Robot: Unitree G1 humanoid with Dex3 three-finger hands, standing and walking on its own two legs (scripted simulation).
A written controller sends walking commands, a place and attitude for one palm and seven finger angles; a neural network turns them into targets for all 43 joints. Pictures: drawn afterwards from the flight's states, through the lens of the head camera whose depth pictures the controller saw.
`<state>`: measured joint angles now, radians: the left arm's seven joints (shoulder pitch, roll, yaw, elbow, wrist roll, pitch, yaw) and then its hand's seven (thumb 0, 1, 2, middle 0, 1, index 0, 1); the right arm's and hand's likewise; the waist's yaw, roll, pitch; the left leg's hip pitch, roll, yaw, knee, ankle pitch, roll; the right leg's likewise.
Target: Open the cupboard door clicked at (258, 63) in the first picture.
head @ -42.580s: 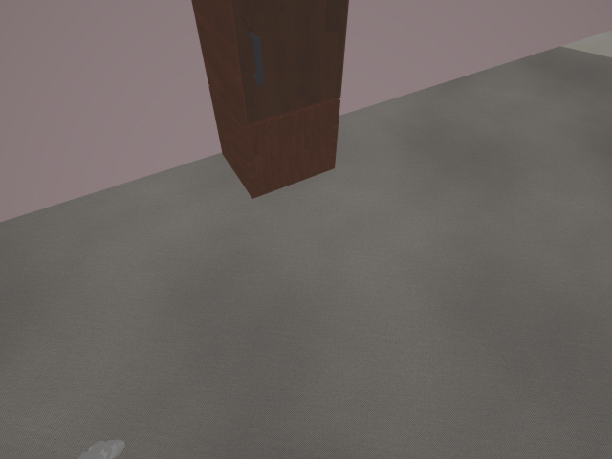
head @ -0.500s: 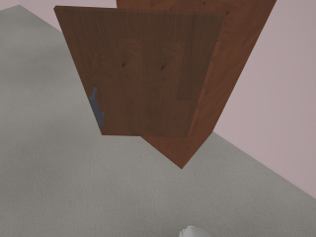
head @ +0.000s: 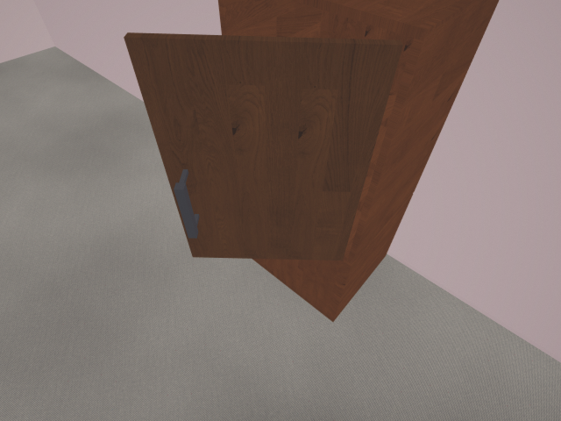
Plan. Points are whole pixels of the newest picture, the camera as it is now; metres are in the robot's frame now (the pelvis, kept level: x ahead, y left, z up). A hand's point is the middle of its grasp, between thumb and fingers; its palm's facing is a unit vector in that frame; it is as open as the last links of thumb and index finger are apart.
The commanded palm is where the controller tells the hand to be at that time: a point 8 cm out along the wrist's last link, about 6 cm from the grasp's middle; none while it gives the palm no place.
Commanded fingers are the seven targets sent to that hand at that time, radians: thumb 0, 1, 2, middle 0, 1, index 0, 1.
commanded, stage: come to a stop and stand still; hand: left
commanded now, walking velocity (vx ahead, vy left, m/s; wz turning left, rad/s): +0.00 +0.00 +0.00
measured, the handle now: (189, 205) +0.55 +0.23 -0.08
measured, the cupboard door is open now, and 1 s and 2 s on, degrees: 40 40 40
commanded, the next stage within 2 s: look again from close up in 0.50 s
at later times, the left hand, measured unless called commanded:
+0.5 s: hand out of the picture -0.03 +0.21 -0.16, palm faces +0.07 -0.97 -0.22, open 7.4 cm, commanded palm none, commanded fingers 0.00 0.90 0.90 -0.20 -0.30 -0.20 -0.30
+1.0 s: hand out of the picture +0.02 +0.20 -0.15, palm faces +0.05 -0.98 -0.21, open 7.4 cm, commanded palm none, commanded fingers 0.00 0.90 0.90 -0.20 -0.30 -0.20 -0.30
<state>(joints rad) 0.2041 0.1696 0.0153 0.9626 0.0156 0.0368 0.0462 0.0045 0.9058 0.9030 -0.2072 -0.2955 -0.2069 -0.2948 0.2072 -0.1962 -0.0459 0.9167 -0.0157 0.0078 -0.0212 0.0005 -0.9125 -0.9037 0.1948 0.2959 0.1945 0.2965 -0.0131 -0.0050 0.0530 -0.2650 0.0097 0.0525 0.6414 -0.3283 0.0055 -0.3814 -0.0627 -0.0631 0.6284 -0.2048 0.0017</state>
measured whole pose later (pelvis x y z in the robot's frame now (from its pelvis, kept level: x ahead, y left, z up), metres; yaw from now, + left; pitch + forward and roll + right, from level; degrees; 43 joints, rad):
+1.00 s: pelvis +0.01 +0.02 +0.02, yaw +2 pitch -1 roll +1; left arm 0.31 0.17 0.00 1.02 0.01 0.00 0.03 0.01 0.91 0.90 -0.20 -0.29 -0.20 -0.29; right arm 0.28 -0.17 -0.01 1.04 -0.01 -0.01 -0.01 0.00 -0.91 -0.90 0.20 0.30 0.20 0.30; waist -0.01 0.00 0.03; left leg -0.20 -0.05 0.03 0.48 -0.25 0.04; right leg -0.31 0.00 0.12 0.48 -0.15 0.03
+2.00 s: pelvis +0.01 +0.00 -0.10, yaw +7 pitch +20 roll -2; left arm 0.28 0.32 0.34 0.13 -0.40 -0.37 -0.52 0.01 0.12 0.57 -0.26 -0.80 -0.26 -0.80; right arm 0.23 -0.23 0.00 0.56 0.03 -0.23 -0.04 0.01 -0.90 -0.90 0.20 0.30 0.20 0.30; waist 0.00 0.03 -0.15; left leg -1.06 -0.04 -0.07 1.33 -0.62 0.00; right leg -1.12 0.03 -0.01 1.26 -0.49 0.00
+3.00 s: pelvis +0.01 +0.00 -0.11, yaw +6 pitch +22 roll -3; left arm 0.03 0.45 0.45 0.34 -0.42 -0.33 -0.64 -0.01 -0.50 0.31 -0.30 -1.20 -0.30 -1.19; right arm 0.24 -0.30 0.01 0.50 0.04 -0.19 -0.05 0.01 -0.90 -0.90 0.20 0.30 0.20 0.30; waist -0.01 0.01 -0.15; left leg -1.10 -0.04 -0.07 1.34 -0.61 0.02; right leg -1.15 0.03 -0.02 1.25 -0.48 0.01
